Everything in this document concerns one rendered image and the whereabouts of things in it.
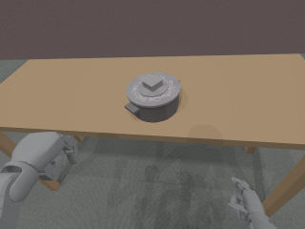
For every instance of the pot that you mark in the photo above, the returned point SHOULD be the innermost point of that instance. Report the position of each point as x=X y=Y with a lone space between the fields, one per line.
x=154 y=115

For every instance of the knob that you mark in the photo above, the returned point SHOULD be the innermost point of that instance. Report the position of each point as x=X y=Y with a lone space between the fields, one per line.
x=152 y=82

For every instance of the table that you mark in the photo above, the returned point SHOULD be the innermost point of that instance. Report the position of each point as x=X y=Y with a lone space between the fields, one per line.
x=247 y=100

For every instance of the robot left hand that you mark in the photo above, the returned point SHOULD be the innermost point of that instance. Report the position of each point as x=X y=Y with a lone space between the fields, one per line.
x=40 y=149

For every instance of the left robot forearm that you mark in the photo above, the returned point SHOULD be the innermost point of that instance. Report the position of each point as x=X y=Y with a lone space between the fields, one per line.
x=16 y=180

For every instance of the lid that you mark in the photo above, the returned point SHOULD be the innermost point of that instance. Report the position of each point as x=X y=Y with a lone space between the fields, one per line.
x=166 y=93

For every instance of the right robot forearm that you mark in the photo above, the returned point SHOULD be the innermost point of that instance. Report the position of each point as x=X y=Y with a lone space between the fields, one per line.
x=260 y=221

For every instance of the robot right hand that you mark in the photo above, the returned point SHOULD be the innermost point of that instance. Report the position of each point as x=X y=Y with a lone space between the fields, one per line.
x=242 y=206

